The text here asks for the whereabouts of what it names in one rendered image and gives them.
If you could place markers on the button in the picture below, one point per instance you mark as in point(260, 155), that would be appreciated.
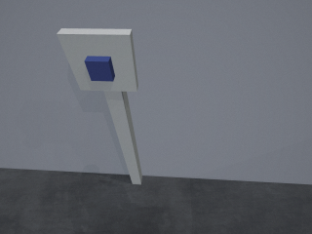
point(100, 68)

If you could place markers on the panel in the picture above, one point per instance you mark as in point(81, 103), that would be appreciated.
point(79, 43)

